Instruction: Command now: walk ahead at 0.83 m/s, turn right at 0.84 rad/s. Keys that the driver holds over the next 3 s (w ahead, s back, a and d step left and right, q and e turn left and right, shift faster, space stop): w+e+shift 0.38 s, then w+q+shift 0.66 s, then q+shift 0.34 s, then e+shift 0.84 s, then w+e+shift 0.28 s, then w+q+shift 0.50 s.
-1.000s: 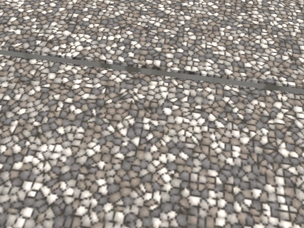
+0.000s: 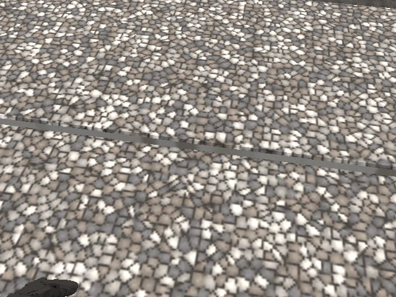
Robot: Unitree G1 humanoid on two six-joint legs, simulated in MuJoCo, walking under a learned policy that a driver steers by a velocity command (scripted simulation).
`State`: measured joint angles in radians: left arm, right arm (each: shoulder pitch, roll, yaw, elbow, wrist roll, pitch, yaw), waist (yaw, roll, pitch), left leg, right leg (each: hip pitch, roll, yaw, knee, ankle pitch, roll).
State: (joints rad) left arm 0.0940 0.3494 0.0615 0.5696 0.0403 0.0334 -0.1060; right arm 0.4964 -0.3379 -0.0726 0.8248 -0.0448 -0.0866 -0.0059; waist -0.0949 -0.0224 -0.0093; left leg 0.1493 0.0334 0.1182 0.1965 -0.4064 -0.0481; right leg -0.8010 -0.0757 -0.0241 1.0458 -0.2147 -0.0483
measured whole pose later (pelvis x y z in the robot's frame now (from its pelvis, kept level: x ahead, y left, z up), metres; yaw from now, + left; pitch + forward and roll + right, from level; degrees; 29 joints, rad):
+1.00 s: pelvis +0.88 -0.31 +0.03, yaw -8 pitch +4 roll -3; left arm -0.05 0.20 -0.05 0.58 0.05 -0.08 0.00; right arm 0.47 -0.29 -0.06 0.89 0.01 -0.06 0.01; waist -0.10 0.05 0.02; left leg -0.20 -0.07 -0.17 0.87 -0.34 0.07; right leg -0.47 -0.04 -0.02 0.62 -0.59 0.02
